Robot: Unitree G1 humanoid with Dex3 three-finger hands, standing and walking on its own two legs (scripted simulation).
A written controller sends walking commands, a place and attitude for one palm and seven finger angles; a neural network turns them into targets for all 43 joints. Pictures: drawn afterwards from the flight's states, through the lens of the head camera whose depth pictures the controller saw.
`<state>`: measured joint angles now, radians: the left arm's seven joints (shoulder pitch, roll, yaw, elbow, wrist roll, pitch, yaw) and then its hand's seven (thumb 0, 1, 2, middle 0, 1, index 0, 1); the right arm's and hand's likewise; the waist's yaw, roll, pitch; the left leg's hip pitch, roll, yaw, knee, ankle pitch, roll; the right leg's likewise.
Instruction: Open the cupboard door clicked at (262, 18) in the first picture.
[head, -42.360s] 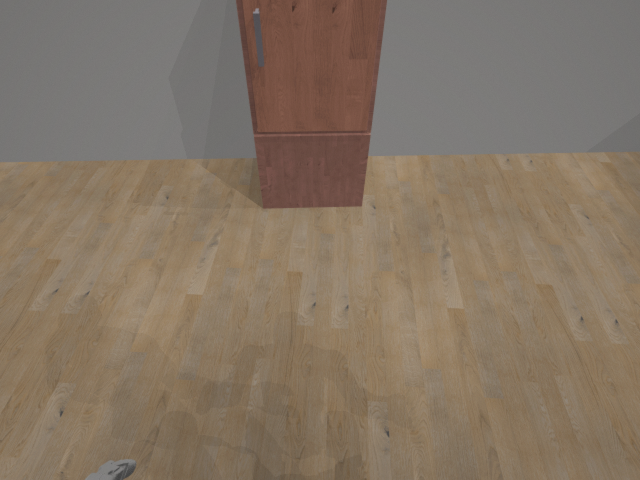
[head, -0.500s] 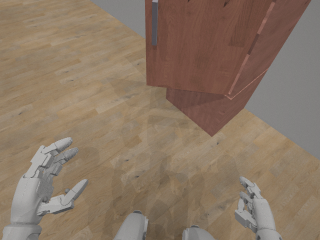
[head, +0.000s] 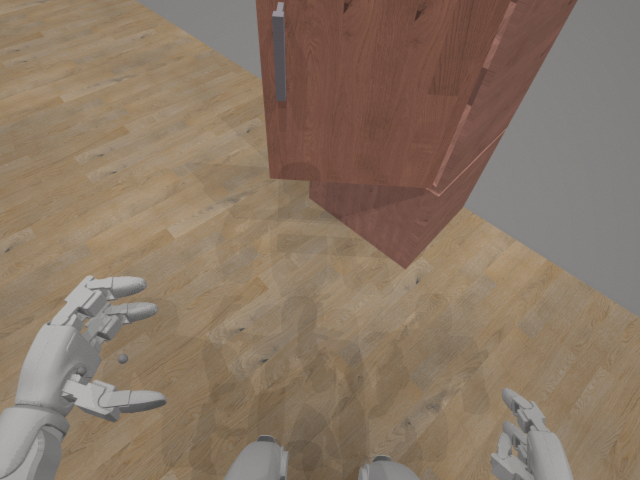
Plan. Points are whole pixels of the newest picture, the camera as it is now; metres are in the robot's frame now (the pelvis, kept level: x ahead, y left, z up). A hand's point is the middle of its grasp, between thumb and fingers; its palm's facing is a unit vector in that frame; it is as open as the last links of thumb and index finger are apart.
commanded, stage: raise the hand with hooked fingers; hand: left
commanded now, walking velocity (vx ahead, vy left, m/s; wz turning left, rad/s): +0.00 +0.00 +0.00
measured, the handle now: (280, 54) +0.79 +0.13 +0.08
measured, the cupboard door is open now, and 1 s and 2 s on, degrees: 41 41 41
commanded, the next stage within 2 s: move the hooked fingers beside the handle in 0.98 s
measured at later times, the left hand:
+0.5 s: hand (65, 295) +0.28 +0.29 +0.10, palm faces +0.05 -1.00 -0.04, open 13.9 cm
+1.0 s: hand (86, 293) +0.28 +0.27 +0.09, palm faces +0.03 -1.00 -0.02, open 14.0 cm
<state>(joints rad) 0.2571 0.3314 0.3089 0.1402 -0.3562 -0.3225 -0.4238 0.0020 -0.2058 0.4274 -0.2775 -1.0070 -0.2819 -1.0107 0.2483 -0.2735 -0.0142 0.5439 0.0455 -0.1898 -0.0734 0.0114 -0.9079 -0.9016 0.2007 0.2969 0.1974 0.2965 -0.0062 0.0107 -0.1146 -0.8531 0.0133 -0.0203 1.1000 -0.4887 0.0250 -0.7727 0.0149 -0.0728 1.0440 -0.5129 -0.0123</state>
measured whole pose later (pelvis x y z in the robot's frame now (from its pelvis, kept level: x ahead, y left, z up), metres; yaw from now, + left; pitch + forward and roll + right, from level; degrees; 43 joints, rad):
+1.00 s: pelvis +0.00 +0.00 +0.02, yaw +0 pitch +10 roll -2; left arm -0.03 0.42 0.42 0.41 -0.37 -0.28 -0.50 -0.01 -0.50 0.30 -0.30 -1.20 -0.31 -1.20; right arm 0.27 -0.27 0.04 0.53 0.05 -0.15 -0.07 0.01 -0.91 -0.90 0.20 0.30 0.20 0.30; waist 0.00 0.02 -0.10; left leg -0.72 0.02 -0.01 0.96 -0.43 0.02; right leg -0.64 0.02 -0.06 0.91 -0.45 -0.02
